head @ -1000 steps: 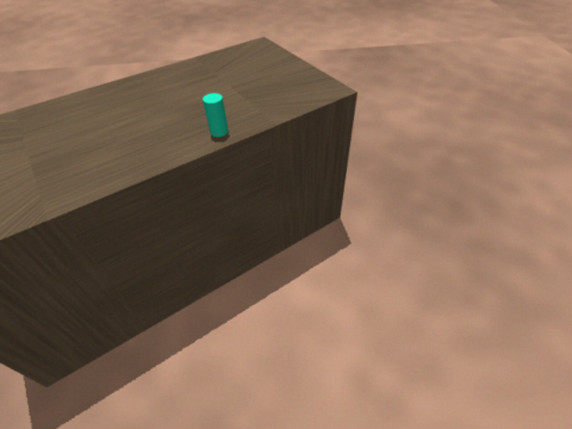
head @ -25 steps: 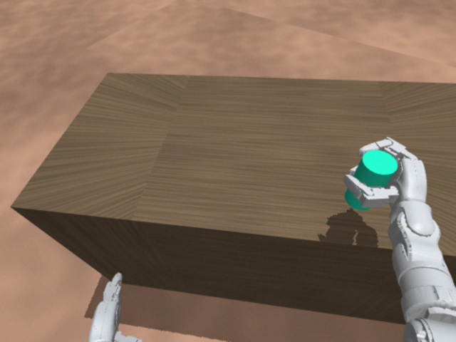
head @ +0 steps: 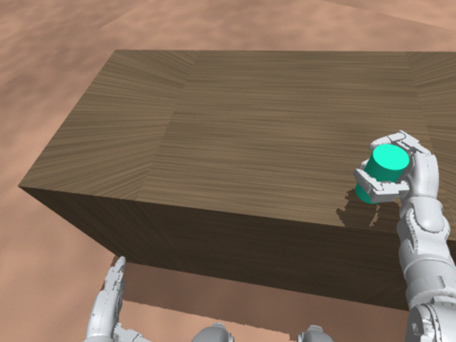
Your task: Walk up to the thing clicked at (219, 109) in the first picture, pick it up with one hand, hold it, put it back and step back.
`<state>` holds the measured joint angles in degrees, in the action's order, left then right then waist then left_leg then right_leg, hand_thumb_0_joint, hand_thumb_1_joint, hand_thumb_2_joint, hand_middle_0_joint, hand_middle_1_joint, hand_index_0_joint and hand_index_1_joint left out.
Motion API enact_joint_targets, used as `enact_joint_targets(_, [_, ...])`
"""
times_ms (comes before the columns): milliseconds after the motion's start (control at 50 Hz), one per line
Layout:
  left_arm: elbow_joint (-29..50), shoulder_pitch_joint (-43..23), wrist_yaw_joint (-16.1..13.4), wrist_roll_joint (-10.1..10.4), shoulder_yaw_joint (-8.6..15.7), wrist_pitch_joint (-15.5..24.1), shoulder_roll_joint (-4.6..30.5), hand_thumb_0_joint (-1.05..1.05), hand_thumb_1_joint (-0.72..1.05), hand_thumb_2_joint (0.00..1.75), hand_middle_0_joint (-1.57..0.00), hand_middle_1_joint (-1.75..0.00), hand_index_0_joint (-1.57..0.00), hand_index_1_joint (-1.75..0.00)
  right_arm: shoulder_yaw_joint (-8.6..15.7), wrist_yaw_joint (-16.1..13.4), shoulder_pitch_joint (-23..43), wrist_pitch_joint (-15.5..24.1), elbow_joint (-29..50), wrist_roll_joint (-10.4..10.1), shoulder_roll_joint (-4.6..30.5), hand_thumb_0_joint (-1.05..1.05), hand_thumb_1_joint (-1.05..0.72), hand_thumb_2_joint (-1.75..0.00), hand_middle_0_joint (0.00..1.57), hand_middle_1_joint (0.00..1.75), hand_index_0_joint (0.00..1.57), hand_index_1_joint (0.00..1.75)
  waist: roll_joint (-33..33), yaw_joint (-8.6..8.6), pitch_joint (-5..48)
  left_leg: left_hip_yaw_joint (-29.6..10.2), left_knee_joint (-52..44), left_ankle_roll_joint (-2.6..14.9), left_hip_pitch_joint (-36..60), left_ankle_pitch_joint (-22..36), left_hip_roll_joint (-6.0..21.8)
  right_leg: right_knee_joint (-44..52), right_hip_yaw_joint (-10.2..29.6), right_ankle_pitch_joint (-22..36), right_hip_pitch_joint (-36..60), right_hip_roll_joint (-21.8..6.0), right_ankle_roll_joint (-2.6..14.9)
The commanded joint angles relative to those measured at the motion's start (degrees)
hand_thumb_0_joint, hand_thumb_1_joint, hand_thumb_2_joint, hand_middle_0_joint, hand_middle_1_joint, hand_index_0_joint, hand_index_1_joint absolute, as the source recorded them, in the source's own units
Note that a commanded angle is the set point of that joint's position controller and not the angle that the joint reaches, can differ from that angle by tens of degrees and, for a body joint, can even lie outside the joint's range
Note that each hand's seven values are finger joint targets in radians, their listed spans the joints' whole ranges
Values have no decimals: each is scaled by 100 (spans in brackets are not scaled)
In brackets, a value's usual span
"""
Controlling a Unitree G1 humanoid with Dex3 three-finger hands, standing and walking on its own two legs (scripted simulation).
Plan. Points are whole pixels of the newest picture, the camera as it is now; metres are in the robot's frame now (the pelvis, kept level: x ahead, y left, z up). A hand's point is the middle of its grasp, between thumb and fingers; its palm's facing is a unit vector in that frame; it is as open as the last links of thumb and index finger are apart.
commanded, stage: lower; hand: right
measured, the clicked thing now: (379, 175) +0.42 -0.20 +0.02
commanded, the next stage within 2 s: loosen in 0.60 s
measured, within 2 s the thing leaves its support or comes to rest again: rests again in 0.44 s
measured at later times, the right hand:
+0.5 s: hand (374, 175) +0.43 -0.20 +0.00, palm faces +0.16 +0.99 +0.00, open 8.2 cm
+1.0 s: hand (374, 176) +0.44 -0.20 +0.00, palm faces +0.16 +0.99 +0.00, open 8.2 cm
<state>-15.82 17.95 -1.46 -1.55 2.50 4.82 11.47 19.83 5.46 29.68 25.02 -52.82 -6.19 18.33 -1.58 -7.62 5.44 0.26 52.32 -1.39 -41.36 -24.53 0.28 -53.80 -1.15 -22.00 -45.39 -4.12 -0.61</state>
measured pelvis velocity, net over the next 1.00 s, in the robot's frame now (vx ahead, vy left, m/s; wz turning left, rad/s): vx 0.00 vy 0.01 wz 0.00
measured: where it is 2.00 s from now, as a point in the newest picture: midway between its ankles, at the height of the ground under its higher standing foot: outside the picture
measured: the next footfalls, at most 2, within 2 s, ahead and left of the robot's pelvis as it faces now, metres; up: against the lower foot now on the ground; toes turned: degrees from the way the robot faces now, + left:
none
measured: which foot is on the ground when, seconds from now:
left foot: down 0.00-1.00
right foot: down 0.00-1.00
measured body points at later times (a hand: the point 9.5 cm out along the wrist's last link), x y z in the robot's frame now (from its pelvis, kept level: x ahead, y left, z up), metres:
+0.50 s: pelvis +0.00 +0.00 -0.02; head +0.09 -0.03 +0.42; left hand +0.15 +0.27 -0.04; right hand +0.42 -0.25 +0.01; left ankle +0.01 +0.14 -0.68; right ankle +0.04 -0.13 -0.68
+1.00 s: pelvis +0.00 +0.01 -0.03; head +0.10 -0.02 +0.40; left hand +0.15 +0.27 -0.04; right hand +0.42 -0.25 +0.00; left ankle +0.01 +0.14 -0.68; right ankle +0.04 -0.13 -0.68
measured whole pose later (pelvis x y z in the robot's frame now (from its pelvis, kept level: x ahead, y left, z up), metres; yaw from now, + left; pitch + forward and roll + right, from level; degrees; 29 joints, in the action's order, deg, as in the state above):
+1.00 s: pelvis +0.00 +0.01 -0.03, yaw +0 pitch +18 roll +2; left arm -1.8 23.5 -0.1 -2.3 3.7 0.0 13.3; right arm 23.3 5.8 31.6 27.0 -52.8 -5.1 20.2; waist -1.2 -9.1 7.2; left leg 1.2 63.3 -0.8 -52.8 -29.0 -0.2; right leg -64.4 0.5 -25.9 -57.1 -4.5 -1.3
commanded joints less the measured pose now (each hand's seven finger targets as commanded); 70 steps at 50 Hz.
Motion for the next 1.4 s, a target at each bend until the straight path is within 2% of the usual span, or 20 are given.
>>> enact_joint_targets(0, [1201, 64, -42, 0, 506, 269, 910, 0, -56, 6, -5, -5, -5, -6, 193, -33, 2371, 534, 1279, -95, 1067, 0, -34, -137, 137, 149, 140, 149, 517, -18, 2164, 68, -548, 188, 221, 1188, -204, 557, 157, 831, 1584, 215, 115])
enact_joint_targets(20, [1327, -1, -22, -19, 350, 276, 769, 0, -56, 6, -5, -5, -5, -6, 128, -26, 2501, 568, 1373, -65, 1031, 0, -33, -137, 136, 149, 140, 149, 582, 10, 2203, 64, -513, 191, 184, 1146, -207, 524, 154, 795, 1568, 215, 105])
enact_joint_targets(60, [1260, 113, -40, -32, 500, 243, 925, 0, -56, 6, -5, -5, -4, -6, 272, -44, 2544, 606, 1371, -46, 1278, 0, -33, -138, 137, 150, 140, 150, 770, 49, 2200, 77, -419, 218, -20, 993, -212, 517, 169, 677, 1540, 206, 81])
enact_joint_targets(120, [1522, 252, -25, -65, 516, 216, 939, 0, -56, 6, -5, -5, -5, -6, 187, -37, 2521, 618, 1273, -15, 1093, 0, -33, -138, 137, 150, 141, 150, 714, -52, 2432, 123, -289, 215, -126, 1007, -251, 432, 223, 759, 1614, 180, 63])
enact_joint_targets(140, [1587, 197, -15, -65, 449, 204, 909, 0, -56, 6, -5, -5, -4, -6, 274, -53, 2583, 637, 1449, -23, 1239, 0, -33, -139, 138, 151, 141, 151, 844, 68, 2566, 79, -263, 220, 10, 1119, -222, 359, 183, 885, 1594, 200, 62])
enact_joint_targets(160, [1747, 190, -43, -70, 707, 187, 1154, 0, -56, 6, -5, -5, -5, -5, 285, -67, 2661, 642, 1510, -24, 1263, 0, -33, -139, 138, 151, 141, 151, 799, -24, 2741, 103, -212, 217, -2, 1191, -246, 331, 211, 996, 1700, 194, 62])
enact_joint_targets(220, [1928, 316, -16, -67, 488, 127, 959, 0, -56, 7, -5, -5, -4, -6, 314, -88, 2704, 633, 1637, -15, 1279, 0, -34, -139, 139, 151, 142, 151, 680, -7, 2808, 79, -165, 195, 141, 1483, -232, 139, 175, 1279, 1586, 220, 100])
enact_joint_targets(280, [1820, 453, -17, -60, 676, 53, 1102, 0, -57, 7, -5, -5, -4, -6, 342, -103, 2443, 592, 1405, 4, 1254, 0, -35, -139, 139, 151, 142, 151, 672, -83, 2564, 35, -148, 180, -53, 1372, -216, 68, 159, 1066, 1360, 211, 134])
enact_joint_targets(480, [2066, 464, 13, -86, 557, -49, 1025, 0, -56, 6, -5, -5, -4, -6, 266, -55, 2360, 666, 1408, 32, 1123, 0, -30, -140, 139, 152, 142, 152, 843, -119, 2630, 116, 79, 217, -321, 1294, -243, -38, 228, 1184, 1374, 175, 74])
enact_joint_targets(540, [1984, 684, 9, -94, 756, -102, 1160, 0, -56, 6, -5, -4, -4, -5, 468, -77, 2257, 688, 1364, 44, 1347, 0, -32, -140, 139, 152, 142, 152, 842, -92, 2740, 123, 174, 202, -359, 1441, -248, -142, 230, 1452, 1420, 175, 90])
enact_joint_targets(580, [2168, 561, 45, -113, 554, -92, 1035, 0, -56, 6, -5, -4, -4, -5, 246, -21, 2218, 693, 1369, 39, 1040, 0, -31, -140, 139, 153, 142, 153, 874, -149, 2722, 135, 197, 206, -475, 1414, -256, -186, 249, 1501, 1433, 152, 89])
enact_joint_targets(600, [2129, 609, 36, -110, 600, -112, 1003, 0, -56, 6, -5, -4, -4, -5, 464, -61, 2430, 714, 1440, 48, 1308, 0, -32, -140, 139, 153, 143, 153, 801, -151, 2649, 114, 171, 199, -441, 1408, -247, -225, 228, 1369, 1296, 172, 105])
enact_joint_targets(620, [2069, 638, 30, -101, 687, -125, 1089, 0, -56, 6, -5, -4, -4, -5, 306, -43, 2117, 653, 1082, 54, 1046, 0, -33, -140, 140, 153, 143, 153, 680, -188, 2457, 123, 172, 200, -493, 1349, -251, -200, 223, 1228, 1189, 177, 112])
enact_joint_targets(700, [2210, 539, 53, -108, 660, -132, 1060, 0, -55, 5, -6, -5, -5, -5, 383, -25, 2331, 703, 1169, 83, 1176, 0, -26, -138, 139, 151, 143, 151, 724, -222, 2393, 105, 204, 219, -617, 1038, -234, -193, 231, 748, 923, 175, 109])
enact_joint_targets(720, [2313, 473, 52, -94, 632, -141, 1075, 0, -51, 3, -5, -5, -6, -3, 481, -38, 2341, 704, 1215, 101, 1374, 0, -25, -130, 135, 143, 137, 143, 697, -109, 2417, 86, 195, 226, -550, 939, -231, -169, 222, 643, 853, 189, 104])
enact_joint_targets(760, [2352, 625, 53, -107, 638, -161, 1041, 0, -51, 2, -4, -5, -6, -3, 350, 3, 2235, 687, 1164, 80, 1112, 0, -22, -114, 132, 127, 133, 127, 737, -191, 2579, 119, 208, 220, -563, 956, -241, -170, 236, 680, 1031, 174, 92])
enact_joint_targets(920, [2461, 564, 53, -82, 664, -158, 1087, 0, -53, 4, -5, -6, -6, -4, 415, 57, 2373, 632, 1276, 47, 1282, 0, 13, -57, 116, 87, 116, 87, 649, -182, 2461, 53, 192, 207, -529, 892, -223, -262, 212, 537, 747, 206, 122])
enact_joint_targets(1080, [2454, 688, 45, -81, 670, -173, 1143, 0, -57, 7, -5, -5, -4, -6, 555, 83, 2136, 564, 1141, 22, 1374, 0, 49, -21, 80, 50, 80, 50, 675, -141, 2663, 58, 270, 171, -326, 1351, -221, -356, 201, 996, 808, 212, 139])
enact_joint_targets(1340, [2381, 753, 68, -100, 686, -239, 1093, 0, -52, 3, -5, -6, -6, -5, 465, 37, 1863, 535, 1126, 67, 1201, 0, 46, -24, 24, 27, 25, 27, 684, -160, 2605, 97, 287, 168, -418, 1410, -226, -372, 199, 1111, 889, 199, 135])
enact_joint_targets(1380, [2597, 684, 38, -74, 926, -238, 1340, 0, -52, 3, -5, -6, -6, -4, 651, 35, 2160, 577, 1714, 54, 1617, 0, 46, -20, 20, 22, 21, 22, 682, -145, 2953, 62, 252, 143, -184, 1644, -218, -418, 194, 1289, 1045, 198, 163])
